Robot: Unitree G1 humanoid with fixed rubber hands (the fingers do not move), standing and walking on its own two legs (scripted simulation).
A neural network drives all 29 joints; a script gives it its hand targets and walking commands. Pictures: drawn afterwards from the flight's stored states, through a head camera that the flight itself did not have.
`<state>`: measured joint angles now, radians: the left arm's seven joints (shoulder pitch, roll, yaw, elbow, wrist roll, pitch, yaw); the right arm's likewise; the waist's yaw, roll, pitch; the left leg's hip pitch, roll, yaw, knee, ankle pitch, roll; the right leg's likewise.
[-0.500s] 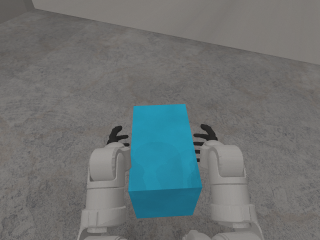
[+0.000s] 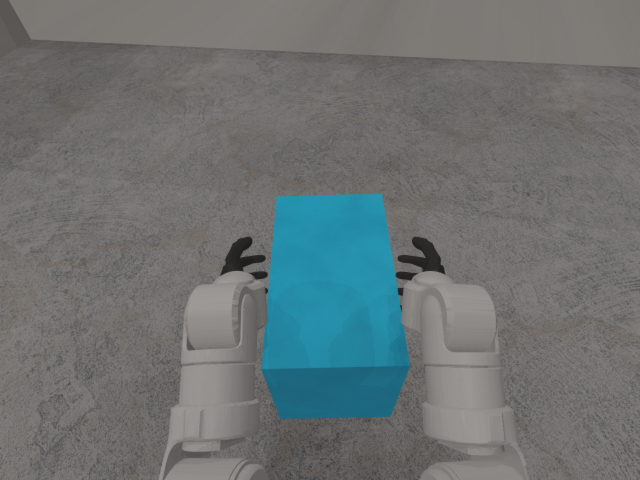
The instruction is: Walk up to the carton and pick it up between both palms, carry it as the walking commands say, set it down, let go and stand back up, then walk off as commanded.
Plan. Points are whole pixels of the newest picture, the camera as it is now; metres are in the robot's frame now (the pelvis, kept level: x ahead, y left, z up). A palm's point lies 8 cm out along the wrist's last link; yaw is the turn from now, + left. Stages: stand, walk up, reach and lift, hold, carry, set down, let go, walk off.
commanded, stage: carry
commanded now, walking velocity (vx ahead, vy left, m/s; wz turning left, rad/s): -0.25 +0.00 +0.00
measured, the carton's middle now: (332, 303) +0.36 -0.02 +0.00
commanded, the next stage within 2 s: none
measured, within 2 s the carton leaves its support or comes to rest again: neither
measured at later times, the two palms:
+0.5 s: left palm out of the picture +0.09 +0.13 +0.10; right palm out of the picture +0.11 -0.10 +0.08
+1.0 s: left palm out of the picture -0.12 +0.23 +0.07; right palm out of the picture -0.03 +0.02 +0.08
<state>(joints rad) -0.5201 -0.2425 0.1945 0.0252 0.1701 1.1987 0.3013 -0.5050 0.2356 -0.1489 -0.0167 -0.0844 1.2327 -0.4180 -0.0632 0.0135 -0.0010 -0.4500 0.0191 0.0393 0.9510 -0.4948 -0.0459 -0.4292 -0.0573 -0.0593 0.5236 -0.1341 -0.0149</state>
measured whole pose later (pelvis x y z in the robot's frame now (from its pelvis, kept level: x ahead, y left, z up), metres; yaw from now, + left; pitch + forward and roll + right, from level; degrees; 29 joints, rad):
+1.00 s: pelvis -0.37 +0.00 +0.00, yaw +20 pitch +4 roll -1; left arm -0.47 -0.22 0.16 -0.01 0.10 1.23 0.40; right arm -0.50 0.23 -0.14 0.05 -0.14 1.22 -0.31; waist 0.04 -0.02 -0.03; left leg -0.40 -0.01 0.02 0.56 -0.23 0.04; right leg -0.61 -0.09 -0.07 1.08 -0.42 0.12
